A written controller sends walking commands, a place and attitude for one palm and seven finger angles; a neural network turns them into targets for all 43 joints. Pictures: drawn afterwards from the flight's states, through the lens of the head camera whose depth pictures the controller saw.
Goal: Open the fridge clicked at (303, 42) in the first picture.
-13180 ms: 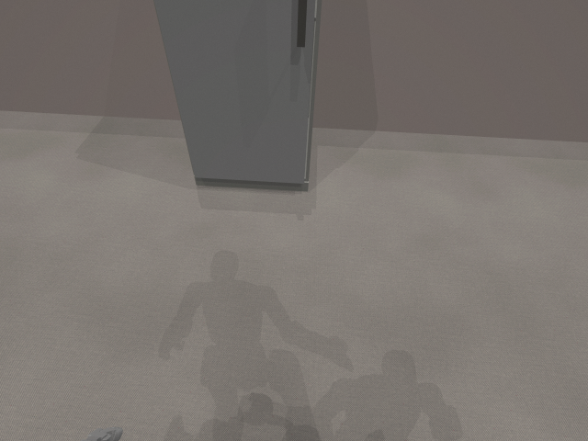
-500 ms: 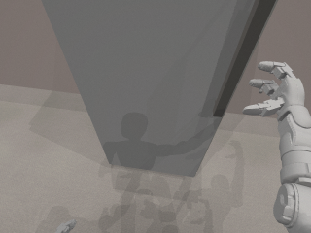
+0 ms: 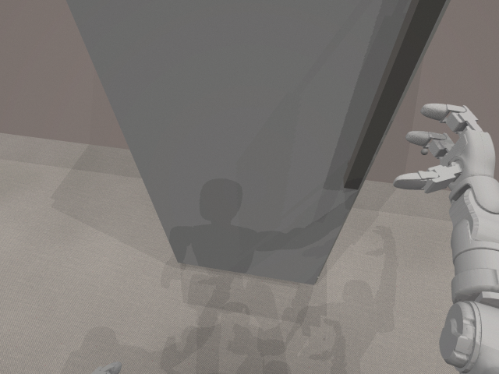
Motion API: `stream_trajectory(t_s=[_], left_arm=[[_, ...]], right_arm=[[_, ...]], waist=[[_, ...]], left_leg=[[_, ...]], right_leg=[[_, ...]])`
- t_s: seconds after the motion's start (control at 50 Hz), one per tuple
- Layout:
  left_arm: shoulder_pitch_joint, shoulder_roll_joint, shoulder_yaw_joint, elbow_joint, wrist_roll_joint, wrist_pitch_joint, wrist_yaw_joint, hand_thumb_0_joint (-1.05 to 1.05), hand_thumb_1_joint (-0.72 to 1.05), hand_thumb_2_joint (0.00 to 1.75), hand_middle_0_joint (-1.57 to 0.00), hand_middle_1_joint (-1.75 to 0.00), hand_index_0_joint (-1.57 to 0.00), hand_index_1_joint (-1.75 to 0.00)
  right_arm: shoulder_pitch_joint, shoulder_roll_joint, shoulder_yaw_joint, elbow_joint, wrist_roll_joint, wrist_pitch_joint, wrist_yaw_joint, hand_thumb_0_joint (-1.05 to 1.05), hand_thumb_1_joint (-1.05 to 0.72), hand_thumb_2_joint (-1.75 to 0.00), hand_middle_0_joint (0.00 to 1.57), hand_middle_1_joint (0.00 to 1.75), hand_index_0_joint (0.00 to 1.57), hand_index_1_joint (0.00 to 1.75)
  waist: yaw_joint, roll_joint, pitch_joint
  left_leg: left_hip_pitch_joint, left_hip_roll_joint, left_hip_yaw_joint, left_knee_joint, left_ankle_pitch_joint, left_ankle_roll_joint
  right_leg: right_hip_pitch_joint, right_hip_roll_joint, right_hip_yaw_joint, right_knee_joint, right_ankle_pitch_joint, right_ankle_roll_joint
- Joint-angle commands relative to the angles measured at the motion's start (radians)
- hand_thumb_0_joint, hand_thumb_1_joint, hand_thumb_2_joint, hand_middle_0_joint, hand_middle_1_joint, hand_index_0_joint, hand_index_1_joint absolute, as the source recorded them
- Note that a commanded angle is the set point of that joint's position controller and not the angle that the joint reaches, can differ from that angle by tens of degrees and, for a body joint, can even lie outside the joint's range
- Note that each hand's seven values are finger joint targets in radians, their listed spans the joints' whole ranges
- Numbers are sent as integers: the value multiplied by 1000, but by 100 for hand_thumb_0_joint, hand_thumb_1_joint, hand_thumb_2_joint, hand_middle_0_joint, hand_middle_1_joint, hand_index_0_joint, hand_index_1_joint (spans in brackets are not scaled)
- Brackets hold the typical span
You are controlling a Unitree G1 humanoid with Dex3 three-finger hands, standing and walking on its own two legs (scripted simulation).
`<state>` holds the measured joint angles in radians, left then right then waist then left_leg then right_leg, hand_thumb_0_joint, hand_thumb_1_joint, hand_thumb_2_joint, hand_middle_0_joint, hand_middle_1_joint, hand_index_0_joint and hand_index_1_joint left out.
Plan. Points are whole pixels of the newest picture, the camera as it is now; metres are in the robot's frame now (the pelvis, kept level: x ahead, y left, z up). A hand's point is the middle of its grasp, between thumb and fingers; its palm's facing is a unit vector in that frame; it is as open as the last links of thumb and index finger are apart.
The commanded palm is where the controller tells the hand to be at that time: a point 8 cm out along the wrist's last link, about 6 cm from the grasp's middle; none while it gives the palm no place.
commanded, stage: move the hooked fingers beside the handle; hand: right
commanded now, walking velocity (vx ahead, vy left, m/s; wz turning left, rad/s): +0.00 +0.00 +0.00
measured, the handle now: (389, 79) +0.51 -0.14 +0.22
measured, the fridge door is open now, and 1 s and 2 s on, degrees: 0 0 0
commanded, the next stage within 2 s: feel for the door with the fingertips in 0.38 s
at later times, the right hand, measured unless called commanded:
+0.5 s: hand (416, 149) +0.44 -0.20 +0.15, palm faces +0.06 +1.00 +0.01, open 14.0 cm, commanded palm +0.41 -0.24 +0.15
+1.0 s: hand (395, 146) +0.44 -0.17 +0.15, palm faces +0.06 +1.00 +0.01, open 14.0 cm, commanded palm +0.42 -0.22 +0.15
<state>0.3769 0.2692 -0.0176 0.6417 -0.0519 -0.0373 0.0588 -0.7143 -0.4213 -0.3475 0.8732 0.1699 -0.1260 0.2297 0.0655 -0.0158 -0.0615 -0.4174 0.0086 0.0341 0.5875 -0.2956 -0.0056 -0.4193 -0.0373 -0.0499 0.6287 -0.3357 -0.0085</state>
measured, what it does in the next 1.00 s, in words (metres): stands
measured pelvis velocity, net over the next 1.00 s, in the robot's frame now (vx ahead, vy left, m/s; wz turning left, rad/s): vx -0.01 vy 0.01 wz -0.01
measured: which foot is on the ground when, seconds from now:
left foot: down 0.00-1.00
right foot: down 0.00-1.00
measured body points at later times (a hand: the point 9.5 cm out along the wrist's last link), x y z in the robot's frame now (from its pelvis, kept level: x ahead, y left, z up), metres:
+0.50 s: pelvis -0.01 +0.00 +0.00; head +0.03 +0.00 +0.45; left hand +0.07 +0.26 -0.11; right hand +0.43 -0.25 +0.15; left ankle +0.00 +0.13 -0.73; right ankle -0.01 -0.11 -0.73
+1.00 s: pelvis -0.01 +0.01 +0.00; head +0.02 +0.01 +0.45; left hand +0.06 +0.27 -0.11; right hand +0.43 -0.22 +0.15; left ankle +0.00 +0.13 -0.73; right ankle -0.01 -0.11 -0.73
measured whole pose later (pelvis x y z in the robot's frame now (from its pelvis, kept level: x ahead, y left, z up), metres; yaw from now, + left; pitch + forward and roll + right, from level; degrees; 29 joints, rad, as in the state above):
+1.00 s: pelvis -0.01 +0.01 +0.00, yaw +0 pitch +6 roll +1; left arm 0.35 0.26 -0.02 0.65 -0.04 -0.05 0.04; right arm -0.79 -0.34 -0.29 0.93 0.14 -0.15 0.13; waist 0.07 -0.02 -0.06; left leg -0.43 0.01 0.04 0.62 -0.29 0.00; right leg -0.43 -0.04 -0.04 0.64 -0.32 0.00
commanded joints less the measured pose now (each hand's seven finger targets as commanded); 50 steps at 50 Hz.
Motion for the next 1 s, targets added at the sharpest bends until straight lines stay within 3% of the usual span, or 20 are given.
stream_trajectory(t_s=[0.0, 0.02, 0.04, 0.1, 0.14, 0.22, 0.32, 0.36, 0.4, 0.44, 0.5, 0.52, 0.56, 0.6, 0.66, 0.7, 0.78, 0.82, 0.9, 0.98], left_arm=[[30, 147, 50, -92, -3, -43, 19, 0, 90, 90, -20, -30, -20, -30], [25, 152, 50, -90, -6, -44, 19, 0, 90, 90, -20, -30, -20, -30], [18, 146, 46, -89, -5, -45, 19, 0, 90, 90, -20, -30, -20, -30], [30, 147, 45, -84, 0, -50, 14, 0, 90, 90, -20, -30, -20, -30], [26, 152, 46, -93, 2, -49, 10, 0, 90, 90, -20, -30, -20, -30], [24, 150, 46, -113, 3, -39, 3, 0, 90, 90, -20, -30, -20, -30], [8, 146, 48, -131, -3, -36, 1, 0, 90, 90, -20, -30, -20, -30], [6, 141, 47, -120, -4, -37, 3, 0, 90, 90, -20, -30, -20, -30], [13, 148, 49, -116, -3, -35, 8, 0, 90, 90, -20, -30, -20, -30], [3, 141, 46, -115, -4, -40, 7, 0, 90, 90, -20, -30, -20, -30], [14, 144, 46, -102, -3, -42, 10, 0, 90, 90, -20, -30, -20, -30], [9, 142, 48, -99, -5, -46, 9, 0, 90, 90, -20, -30, -20, -30], [9, 140, 48, -98, -4, -50, 6, 0, 90, 90, -20, -30, -20, -30], [22, 141, 49, -88, 2, -51, 6, 0, 90, 90, -20, -30, -20, -30], [11, 139, 48, -94, 0, -51, 2, 0, 90, 90, -20, -30, -20, -30], [19, 142, 50, -95, 5, -50, -1, 0, 90, 90, -20, -30, -20, -30], [3, 132, 49, -105, 4, -53, -8, 0, 90, 90, -20, -30, -20, -30], [3, 133, 52, -110, 2, -51, -10, 0, 90, 90, -20, -30, -20, -30], [8, 138, 49, -95, 4, -45, -2, 0, 90, 90, -20, -30, -20, -30], [11, 133, 47, -84, 4, -52, 1, 0, 90, 90, -20, -30, -20, -30]], right_arm=[[-558, -213, 11, -212, 18, -80, 2, 0, 50, -30, 30, 120, 30, 120], [-563, -237, -8, -195, 9, -79, 1, 0, 50, -30, 30, 120, 30, 120], [-581, -202, 25, -180, 10, -76, 1, 0, 50, -30, 30, 120, 30, 120], [-590, -167, 45, -138, 11, -77, -7, 0, 50, -30, 30, 120, 30, 120], [-548, -219, -10, -114, 10, -78, -14, 0, 50, -30, 30, 120, 30, 120], [-501, -238, -32, -116, -4, -89, -23, 0, 50, -30, 30, 120, 30, 120], [-495, -221, -16, -222, 6, -100, -19, 0, 50, -30, 30, 120, 30, 120], [-535, -183, 20, -226, 10, -88, -19, 0, 50, -30, 30, 120, 30, 120], [-513, -219, -11, -215, 15, -81, -25, 0, 50, -30, 30, 120, 30, 120], [-538, -193, 13, -235, 7, -79, -28, 0, 50, -30, 30, 120, 30, 120], [-537, -184, 24, -208, 11, -76, -31, 0, 50, -30, 30, 120, 30, 120], [-557, -159, 41, -206, 10, -77, -30, 0, 50, -30, 30, 120, 30, 120], [-540, -156, 38, -208, 10, -78, -34, 0, 50, -30, 30, 120, 30, 120], [-551, -147, 41, -181, 14, -79, -42, 0, 50, -30, 30, 120, 30, 120], [-556, -148, 39, -178, 4, -81, -54, 0, 50, -30, 30, 120, 30, 120], [-527, -176, 7, -170, 2, -87, -70, 0, 50, -30, 30, 120, 30, 120], [-550, -136, 39, -213, -10, -101, -82, 0, 50, -30, 30, 120, 30, 120], [-503, -133, 28, -220, -6, -103, -91, 0, 50, -30, 30, 120, 30, 120], [-576, -179, 10, -182, -17, -94, -105, 0, 50, -30, 30, 120, 30, 120], [-630, -156, 35, -152, -27, -109, -103, 0, 50, -30, 30, 120, 30, 120]], waist=[[29, -31, -304], [24, -39, -320], [31, -68, -303], [32, -46, -307], [9, -14, -336], [-9, 14, -344], [-15, -18, -371], [9, -35, -328], [4, 4, -314], [5, -42, -324], [17, 3, -299], [24, -15, -302], [9, -54, -317], [19, 13, -310], [12, -14, -303], [1, 27, -318], [1, -38, -333], [-7, 11, -348], [12, 21, -288], [23, -19, -305]], left_leg=[[92, -30, 4, -46, 301, 28], [79, -31, 1, -41, 300, 27], [67, -29, 2, -42, 293, 27], [55, -27, 11, -33, 290, 30], [87, -27, 6, -22, 324, 28], [117, -26, 2, -10, 365, 26], [131, -30, 0, -10, 373, 29], [99, -31, 5, -22, 346, 26], [117, -31, 4, -31, 321, 28], [106, -29, 1, -32, 313, 28], [107, -30, 5, -42, 290, 27], [89, -31, 2, -43, 290, 25], [89, -29, 3, -38, 289, 30], [108, -28, 5, -42, 291, 27], [97, -27, -1, -40, 283, 25], [129, -25, -2, -36, 293, 25], [114, -27, -4, -28, 308, 27], [135, -30, -2, -25, 329, 26], [123, -25, -10, -43, 279, 21], [95, -26, -10, -39, 277, 23]], right_leg=[[171, 21, 48, -52, 299, -24], [180, 20, 51, -53, 295, -22], [178, 23, 52, -54, 288, -20], [180, 22, 61, -44, 306, -17], [160, 24, 56, -42, 322, -17], [134, 24, 45, -37, 348, -20], [164, 20, 45, -40, 368, -19], [167, 19, 47, -46, 338, -18], [145, 20, 48, -49, 309, -22], [159, 24, 49, -56, 296, -20], [139, 22, 51, -57, 271, -23], [155, 23, 49, -57, 267, -23], [162, 26, 50, -56, 274, -18], [141, 26, 53, -53, 267, -22], [130, 29, 44, -58, 248, -22], [112, 30, 43, -51, 257, -25], [138, 31, 38, -50, 269, -20], [137, 28, 38, -50, 287, -21], [97, 30, 36, -56, 226, -26], [122, 30, 39, -53, 227, -22]])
